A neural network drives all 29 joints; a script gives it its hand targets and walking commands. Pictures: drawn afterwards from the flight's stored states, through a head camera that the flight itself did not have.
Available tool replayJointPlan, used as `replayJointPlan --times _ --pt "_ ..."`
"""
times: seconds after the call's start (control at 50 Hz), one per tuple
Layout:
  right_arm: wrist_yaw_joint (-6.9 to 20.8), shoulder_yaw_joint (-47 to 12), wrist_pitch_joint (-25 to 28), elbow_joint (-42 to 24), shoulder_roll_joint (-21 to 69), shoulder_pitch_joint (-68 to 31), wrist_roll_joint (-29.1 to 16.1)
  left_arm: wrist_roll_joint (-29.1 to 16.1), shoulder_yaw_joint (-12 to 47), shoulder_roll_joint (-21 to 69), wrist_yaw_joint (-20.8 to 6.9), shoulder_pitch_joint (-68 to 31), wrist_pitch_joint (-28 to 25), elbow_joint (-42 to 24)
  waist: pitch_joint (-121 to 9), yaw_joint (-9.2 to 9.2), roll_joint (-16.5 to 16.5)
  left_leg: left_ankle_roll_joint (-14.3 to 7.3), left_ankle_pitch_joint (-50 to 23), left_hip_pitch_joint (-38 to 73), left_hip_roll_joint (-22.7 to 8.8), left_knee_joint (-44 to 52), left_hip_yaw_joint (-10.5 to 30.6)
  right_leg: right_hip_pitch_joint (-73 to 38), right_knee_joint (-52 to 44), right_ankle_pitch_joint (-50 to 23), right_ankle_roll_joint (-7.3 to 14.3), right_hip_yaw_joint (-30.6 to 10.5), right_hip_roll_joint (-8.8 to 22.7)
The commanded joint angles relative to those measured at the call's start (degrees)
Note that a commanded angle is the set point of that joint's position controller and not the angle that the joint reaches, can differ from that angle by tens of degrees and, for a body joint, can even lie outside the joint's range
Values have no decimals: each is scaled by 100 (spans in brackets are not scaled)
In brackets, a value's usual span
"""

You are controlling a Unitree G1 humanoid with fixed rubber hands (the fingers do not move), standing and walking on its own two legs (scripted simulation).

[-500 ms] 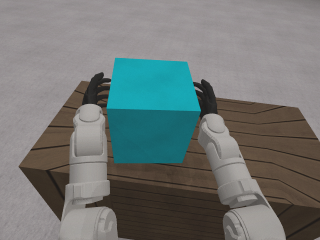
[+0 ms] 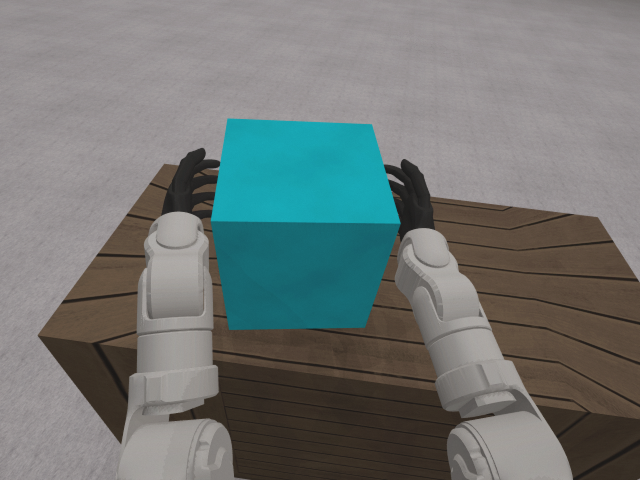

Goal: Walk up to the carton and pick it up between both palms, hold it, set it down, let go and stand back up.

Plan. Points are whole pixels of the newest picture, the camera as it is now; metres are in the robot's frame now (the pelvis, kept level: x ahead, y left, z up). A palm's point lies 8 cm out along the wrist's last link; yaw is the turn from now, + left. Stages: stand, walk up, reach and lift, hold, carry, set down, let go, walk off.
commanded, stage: hold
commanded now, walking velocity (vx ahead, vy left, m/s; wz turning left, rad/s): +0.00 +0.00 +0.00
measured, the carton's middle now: (299, 228) +0.39 +0.01 +0.14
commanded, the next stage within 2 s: none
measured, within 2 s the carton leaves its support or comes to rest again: neither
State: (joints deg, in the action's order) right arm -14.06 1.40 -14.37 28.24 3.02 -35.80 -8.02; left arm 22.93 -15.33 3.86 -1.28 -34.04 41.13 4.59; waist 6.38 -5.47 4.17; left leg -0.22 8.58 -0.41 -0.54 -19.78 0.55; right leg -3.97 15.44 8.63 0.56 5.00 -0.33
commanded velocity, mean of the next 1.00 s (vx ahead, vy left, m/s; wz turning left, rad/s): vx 0.00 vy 0.00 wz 0.00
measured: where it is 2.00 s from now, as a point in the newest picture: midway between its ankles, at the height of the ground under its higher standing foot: outside the picture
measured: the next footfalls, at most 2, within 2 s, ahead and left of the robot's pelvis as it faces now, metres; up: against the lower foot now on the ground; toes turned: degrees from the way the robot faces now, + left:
none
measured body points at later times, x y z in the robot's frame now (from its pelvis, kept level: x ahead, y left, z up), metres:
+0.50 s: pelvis +0.00 +0.00 +0.00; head -0.03 +0.03 +0.45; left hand +0.38 +0.15 +0.18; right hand +0.37 -0.13 +0.17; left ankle +0.04 +0.11 -0.75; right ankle +0.01 -0.11 -0.75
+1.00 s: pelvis -0.01 +0.00 +0.00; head -0.03 +0.03 +0.45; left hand +0.38 +0.15 +0.18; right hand +0.37 -0.13 +0.17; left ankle +0.04 +0.11 -0.75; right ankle +0.01 -0.11 -0.75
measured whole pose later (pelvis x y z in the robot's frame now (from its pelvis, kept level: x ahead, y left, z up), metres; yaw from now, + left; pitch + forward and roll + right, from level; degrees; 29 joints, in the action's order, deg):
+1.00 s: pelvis -0.01 +0.00 +0.00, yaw +0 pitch -11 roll -1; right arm -13.6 2.6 -12.6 30.6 3.3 -37.7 -7.2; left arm 23.8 -16.5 3.8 -1.7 -36.6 40.5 6.7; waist 6.7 -5.4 4.3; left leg -0.3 7.6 -1.0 -0.4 -19.3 0.6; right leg -3.3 15.6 8.2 0.7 5.6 -0.1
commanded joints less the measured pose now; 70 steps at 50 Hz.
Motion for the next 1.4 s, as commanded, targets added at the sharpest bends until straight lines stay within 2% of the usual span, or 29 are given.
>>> replayJointPlan --times 0.0,0.08,0.16,0.2,0.22,0.26,0.3,0.38,0.4,0.42,0.44,0.48,0.52,0.58,0.62,0.72,0.74,0.78,0.82,0.84,0.9,0.96,1.06,1.12,1.16,1.24,1.32,1.34,1.38 --pt "613 -2030 492 -1772 2730 -4557 -281 -878 2529 3010 -851 -3632 -353 -375 -2424 -39 -549 52 -1020 684 209 227 -211 -223 -107 -731 -298 194 -199" --pt "611 -2196 522 -1908 2777 -4344 -392 -950 2663 3052 -817 -3553 -397 -659 -2890 -24 -605 143 -1773 1037 222 23 -191 -411 -18 -1287 -288 177 -242" --pt "650 -1890 489 -1487 2661 -4380 -151 -771 2300 2924 -872 -3544 -323 -99 -2341 10 -457 -1 -772 774 212 294 -258 -143 -173 -394 -298 169 -190" --pt "688 -1929 618 -1762 2691 -4513 -223 -839 2496 3085 -841 -3582 -343 -349 -2736 -31 -659 76 -1184 923 163 183 -245 -249 -70 -681 -240 208 -221" --pt "698 -1937 632 -1819 2666 -4557 -210 -910 2636 3088 -830 -3575 -348 -412 -2783 -97 -597 85 -1289 905 171 143 -216 -251 -86 -724 -227 208 -216" --pt "685 -1974 630 -1826 2702 -4703 -222 -923 2544 3113 -826 -3677 -383 -325 -2744 -45 -550 102 -1328 895 212 94 -239 -157 -93 -788 -254 222 -231" --pt "659 -1947 601 -1668 2679 -4389 -213 -960 2643 3064 -820 -3688 -399 -493 -2801 -145 -684 105 -1399 1049 200 76 -218 -164 -109 -840 -229 229 -219" --pt "646 -1945 532 -1560 2611 -4225 -285 -809 2347 2962 -900 -3365 -281 -356 -2472 -10 -514 97 -1538 906 186 143 -272 -311 -107 -938 -280 241 -238" --pt "614 -2016 571 -1771 2623 -4396 -286 -815 2386 3010 -922 -3341 -273 -353 -2638 -75 -479 77 -1477 999 223 105 -251 -398 -92 -1014 -284 224 -237" --pt "610 -2050 584 -1869 2641 -4556 -283 -786 2327 2928 -926 -3458 -298 -331 -2653 36 -387 42 -1513 901 215 93 -255 -453 -64 -1058 -304 189 -202" --pt "597 -2108 570 -1852 2736 -4458 -323 -814 2412 2912 -926 -3384 -300 -448 -2726 -38 -380 48 -1669 952 226 84 -234 -531 -34 -1262 -288 211 -231" --pt "588 -2111 557 -1885 2717 -4408 -361 -918 2587 3025 -910 -3608 -335 -663 -2801 -95 -603 148 -1797 1052 219 5 -225 -457 -48 -1228 -274 190 -261" --pt "616 -2090 586 -1902 2676 -4477 -295 -941 2626 3067 -889 -3613 -352 -525 -2716 -121 -526 129 -1663 1077 206 -13 -245 -348 -63 -1012 -249 222 -231" --pt "656 -1958 594 -1661 2740 -4490 -148 -824 2401 2930 -888 -3711 -390 -290 -2557 -26 -495 0 -821 738 257 238 -304 -223 -134 -437 -277 191 -158" --pt "711 -1851 658 -1646 2736 -4629 -130 -866 2459 3007 -834 -3862 -447 -282 -2609 -40 -641 21 -859 757 203 267 -279 -128 -138 -431 -244 208 -180" --pt "698 -1852 691 -1731 2742 -4706 -66 -880 2406 3085 -803 -3700 -435 -160 -2757 -44 -484 0 -897 884 215 207 -251 -133 -115 -492 -298 230 -208" --pt "692 -1761 626 -1365 2744 -4660 -28 -831 2301 2994 -818 -3827 -420 -23 -2420 -50 -468 -18 -697 773 212 278 -262 -11 -155 -281 -274 229 -213" --pt "708 -1714 663 -1336 2750 -4680 25 -772 2226 3021 -853 -3860 -432 77 -2434 -2 -404 -44 -493 651 218 341 -312 -13 -164 -154 -324 261 -187" --pt "721 -1675 677 -1302 2681 -4566 -55 -698 2216 3008 -862 -3703 -388 23 -2526 9 -611 3 -807 734 213 283 -327 -181 -142 -434 -283 211 -167" --pt "710 -1735 699 -1358 2683 -4675 -45 -707 2132 2974 -875 -3705 -371 93 -2556 -11 -444 -13 -990 829 226 227 -281 -185 -129 -613 -298 204 -171" --pt "660 -1770 685 -1438 2702 -4706 -96 -751 2190 2928 -895 -3816 -388 -83 -2744 -16 -546 16 -956 854 251 197 -314 -312 -150 -595 -313 206 -167" --pt "633 -2013 727 -1730 2801 -4594 -281 -956 2603 3044 -835 -3858 -494 -580 -3163 -135 -649 130 -1695 1056 215 -3 -255 -379 -39 -1239 -282 220 -209" --pt "631 -1908 619 -1598 2708 -4579 -131 -829 2385 2953 -880 -3634 -398 -52 -2463 -66 -515 3 -835 749 203 230 -246 -211 -162 -480 -279 236 -161" --pt "671 -1876 645 -1634 2819 -4540 -144 -904 2421 3017 -874 -3747 -416 -343 -2599 -35 -538 34 -949 701 238 229 -277 -293 -136 -608 -300 222 -168" --pt "635 -2060 633 -1740 2788 -4438 -211 -926 2566 3049 -850 -3571 -420 -430 -2933 -74 -472 46 -1443 1007 227 91 -268 -419 -63 -1060 -288 221 -226" --pt "628 -2023 599 -1731 2726 -4388 -220 -925 2568 3018 -845 -3634 -402 -535 -2715 -159 -560 107 -1428 1007 226 60 -240 -220 -77 -921 -286 236 -220" --pt "635 -2060 608 -1789 2660 -4288 -278 -918 2611 2994 -863 -3529 -363 -666 -2762 -74 -602 125 -1589 980 219 15 -232 -349 -58 -994 -254 235 -205" --pt "649 -2063 617 -1839 2630 -4353 -294 -928 2658 3043 -852 -3600 -387 -596 -2773 -113 -738 151 -1691 986 210 20 -247 -325 -48 -1044 -246 246 -237" --pt "629 -2141 649 -2078 2701 -4344 -369 -1073 2958 3158 -797 -3337 -402 -708 -3087 -224 -669 231 -1775 1305 116 -101 -138 -154 -37 -1231 -284 251 -276"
